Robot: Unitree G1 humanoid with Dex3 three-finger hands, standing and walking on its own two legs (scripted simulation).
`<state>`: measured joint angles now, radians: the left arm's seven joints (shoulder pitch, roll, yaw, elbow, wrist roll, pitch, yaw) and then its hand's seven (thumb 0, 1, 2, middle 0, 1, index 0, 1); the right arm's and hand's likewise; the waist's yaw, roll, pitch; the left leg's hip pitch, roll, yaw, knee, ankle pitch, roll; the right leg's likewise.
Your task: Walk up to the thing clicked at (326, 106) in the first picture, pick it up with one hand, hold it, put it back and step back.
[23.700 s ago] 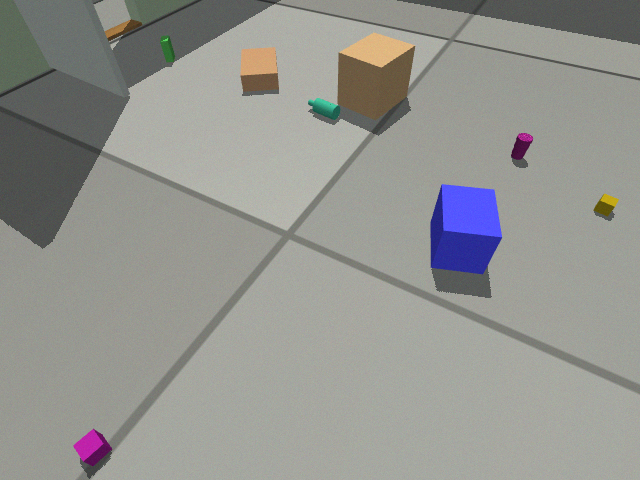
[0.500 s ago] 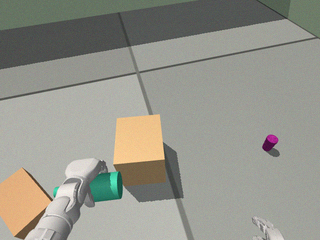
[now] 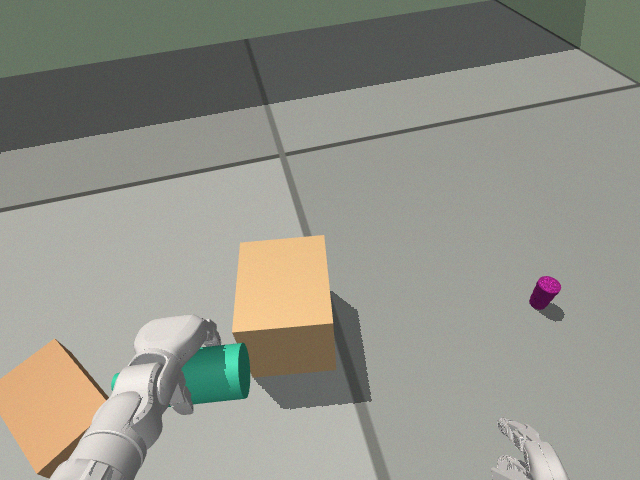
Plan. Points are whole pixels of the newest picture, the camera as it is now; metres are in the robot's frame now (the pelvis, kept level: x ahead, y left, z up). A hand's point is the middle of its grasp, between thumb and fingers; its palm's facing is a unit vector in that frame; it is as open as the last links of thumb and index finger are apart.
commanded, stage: hold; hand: left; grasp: from above
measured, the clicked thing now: (180, 377) +0.29 +0.23 -0.08
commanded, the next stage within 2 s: crouch in 0.54 s
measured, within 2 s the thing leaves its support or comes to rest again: neither
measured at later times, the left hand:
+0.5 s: hand (180, 367) +0.29 +0.22 -0.05, palm faces -0.46 -0.06 -0.89, open 10.2 cm
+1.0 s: hand (190, 387) +0.29 +0.23 -0.11, palm faces -0.51 -0.03 -0.86, open 10.1 cm
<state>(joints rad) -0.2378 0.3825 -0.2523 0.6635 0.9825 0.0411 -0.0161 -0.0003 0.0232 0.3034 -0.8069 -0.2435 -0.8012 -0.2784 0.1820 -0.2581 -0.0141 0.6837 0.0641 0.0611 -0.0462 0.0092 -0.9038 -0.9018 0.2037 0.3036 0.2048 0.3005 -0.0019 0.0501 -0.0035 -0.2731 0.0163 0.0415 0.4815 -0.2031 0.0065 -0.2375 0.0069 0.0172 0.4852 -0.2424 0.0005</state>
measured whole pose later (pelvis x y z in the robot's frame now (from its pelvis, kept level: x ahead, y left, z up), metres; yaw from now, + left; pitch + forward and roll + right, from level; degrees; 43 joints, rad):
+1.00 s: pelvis +0.01 +0.00 -0.01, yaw +1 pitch +6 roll +0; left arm -0.30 0.37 -0.22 0.89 1.08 -0.05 0.17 0.00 0.06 0.25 -0.82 -0.19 -0.82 -0.22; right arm 0.18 -0.25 -0.04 0.70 0.04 0.07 -0.02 0.01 -0.89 -0.90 0.20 0.30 0.21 0.30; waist -0.03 0.01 -0.01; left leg -0.45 0.02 0.02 0.61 -0.25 0.00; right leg -0.40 0.01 -0.01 0.60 -0.30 0.00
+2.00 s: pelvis -0.05 +0.00 -0.33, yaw -4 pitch +39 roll -7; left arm -0.85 0.61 0.06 1.35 1.24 -0.13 0.42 0.00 0.00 0.37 -0.78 -0.27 -0.78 -0.30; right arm 0.15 -0.25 0.00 0.73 -0.11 -0.08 0.09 0.00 -0.90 -0.90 0.21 0.30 0.21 0.30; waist -0.20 0.01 -0.15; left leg -2.08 0.04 -0.08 2.05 -0.65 0.01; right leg -1.98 0.03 -0.09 2.01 -0.72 0.00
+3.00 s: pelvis -0.06 +0.00 -0.44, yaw -9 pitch +34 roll -9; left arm -0.92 0.80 0.15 1.47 1.28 -0.24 0.44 0.00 0.01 0.30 -0.80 -0.30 -0.80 -0.32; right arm 0.12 -0.27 0.10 0.74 -0.17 -0.07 0.14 0.00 -0.91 -0.90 0.21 0.30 0.21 0.30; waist -0.25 -0.06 0.01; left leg -2.34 0.06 -0.15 2.40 -0.67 0.01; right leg -2.22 0.06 -0.14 2.33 -0.72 0.00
